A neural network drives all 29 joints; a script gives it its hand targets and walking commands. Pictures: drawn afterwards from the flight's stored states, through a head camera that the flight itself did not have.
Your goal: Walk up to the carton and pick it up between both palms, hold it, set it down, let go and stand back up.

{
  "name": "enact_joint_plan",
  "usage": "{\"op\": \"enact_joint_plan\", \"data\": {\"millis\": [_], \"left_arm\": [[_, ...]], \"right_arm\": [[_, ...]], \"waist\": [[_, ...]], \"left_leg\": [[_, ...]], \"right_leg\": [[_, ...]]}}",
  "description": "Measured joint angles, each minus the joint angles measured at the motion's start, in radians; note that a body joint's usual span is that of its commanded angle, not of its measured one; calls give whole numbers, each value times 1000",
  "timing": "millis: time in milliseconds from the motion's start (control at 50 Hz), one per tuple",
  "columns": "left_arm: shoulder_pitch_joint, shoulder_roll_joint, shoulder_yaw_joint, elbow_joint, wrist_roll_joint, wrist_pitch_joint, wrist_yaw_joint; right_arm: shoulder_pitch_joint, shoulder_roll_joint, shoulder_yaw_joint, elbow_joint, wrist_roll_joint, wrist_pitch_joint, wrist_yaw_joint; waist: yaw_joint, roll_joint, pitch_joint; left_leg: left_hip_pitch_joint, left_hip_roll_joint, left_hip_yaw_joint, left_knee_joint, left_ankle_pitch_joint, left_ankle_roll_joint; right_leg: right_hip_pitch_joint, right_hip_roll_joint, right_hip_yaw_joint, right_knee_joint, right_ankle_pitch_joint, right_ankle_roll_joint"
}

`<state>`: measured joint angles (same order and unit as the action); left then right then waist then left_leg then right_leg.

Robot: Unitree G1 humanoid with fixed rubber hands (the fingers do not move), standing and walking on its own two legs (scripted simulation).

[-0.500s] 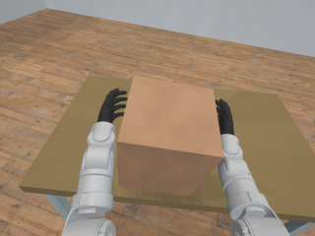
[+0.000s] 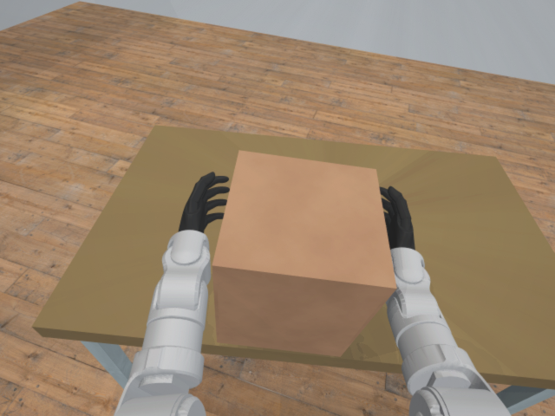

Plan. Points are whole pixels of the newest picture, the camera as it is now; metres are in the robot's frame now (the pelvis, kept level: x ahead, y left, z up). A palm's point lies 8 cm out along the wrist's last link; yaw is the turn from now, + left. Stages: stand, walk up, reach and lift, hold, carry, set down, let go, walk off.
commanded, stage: set down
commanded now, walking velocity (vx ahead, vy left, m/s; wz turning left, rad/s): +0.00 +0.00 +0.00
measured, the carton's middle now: (292, 259) +0.36 -0.01 +0.03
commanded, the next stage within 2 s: none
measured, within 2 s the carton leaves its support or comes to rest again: rests again in 1.38 s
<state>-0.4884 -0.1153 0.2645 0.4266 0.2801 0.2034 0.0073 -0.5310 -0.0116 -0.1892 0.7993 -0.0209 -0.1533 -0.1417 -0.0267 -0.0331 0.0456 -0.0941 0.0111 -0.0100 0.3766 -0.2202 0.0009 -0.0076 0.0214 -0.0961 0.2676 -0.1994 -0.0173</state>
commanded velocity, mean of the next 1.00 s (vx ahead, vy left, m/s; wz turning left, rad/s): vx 0.00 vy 0.00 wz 0.00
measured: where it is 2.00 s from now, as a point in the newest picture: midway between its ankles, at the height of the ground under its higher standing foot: outside the picture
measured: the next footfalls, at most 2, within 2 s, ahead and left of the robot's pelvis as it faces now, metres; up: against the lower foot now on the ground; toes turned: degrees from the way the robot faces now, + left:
none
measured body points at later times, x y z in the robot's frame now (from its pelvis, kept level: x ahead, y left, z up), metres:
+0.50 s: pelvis +0.01 +0.00 +0.00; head +0.03 +0.01 +0.45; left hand +0.40 +0.12 +0.06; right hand +0.38 -0.19 +0.06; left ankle -0.01 +0.11 -0.75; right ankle -0.03 -0.10 -0.75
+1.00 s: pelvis +0.01 +0.00 +0.00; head +0.05 +0.01 +0.45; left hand +0.40 +0.11 +0.04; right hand +0.38 -0.19 +0.04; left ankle -0.01 +0.11 -0.75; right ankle -0.03 -0.10 -0.75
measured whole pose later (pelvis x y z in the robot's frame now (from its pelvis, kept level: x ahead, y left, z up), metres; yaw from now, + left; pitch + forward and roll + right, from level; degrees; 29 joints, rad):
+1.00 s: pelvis +0.01 +0.00 +0.00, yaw +0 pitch +8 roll -1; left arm -0.54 -0.12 0.27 0.77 0.28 -0.12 0.10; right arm -0.56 -0.01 -0.40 0.96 -0.19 -0.34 -0.05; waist -0.03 0.00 -0.05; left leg -0.31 0.01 -0.01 0.38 -0.20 0.00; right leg -0.22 0.02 -0.10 0.27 -0.18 -0.02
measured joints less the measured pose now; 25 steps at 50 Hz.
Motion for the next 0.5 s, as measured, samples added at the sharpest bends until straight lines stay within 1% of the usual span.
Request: {"op": "enact_joint_plan", "data": {"millis": [220,500], "left_arm": [[-35,-8,0,110,0,-74,25],[-44,-8,0,201,0,-159,51]], "right_arm": [[-5,0,-76,39,-47,-39,32],[-15,0,-132,83,-89,-85,62]], "waist": [[0,15,-31],[0,23,-54]], "left_leg": [[-57,0,0,0,5,0],[-116,0,1,0,6,0]], "right_leg": [[-58,0,0,0,4,0],[-116,0,0,0,6,0]]}}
